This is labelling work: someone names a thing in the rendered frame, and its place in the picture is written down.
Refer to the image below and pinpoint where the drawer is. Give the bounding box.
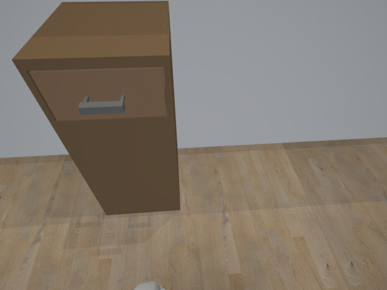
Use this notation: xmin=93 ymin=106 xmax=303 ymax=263
xmin=29 ymin=67 xmax=167 ymax=121

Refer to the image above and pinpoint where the cabinet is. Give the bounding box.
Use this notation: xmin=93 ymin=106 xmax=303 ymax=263
xmin=12 ymin=1 xmax=180 ymax=215

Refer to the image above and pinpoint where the handle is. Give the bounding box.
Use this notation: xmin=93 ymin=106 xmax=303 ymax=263
xmin=78 ymin=95 xmax=125 ymax=115

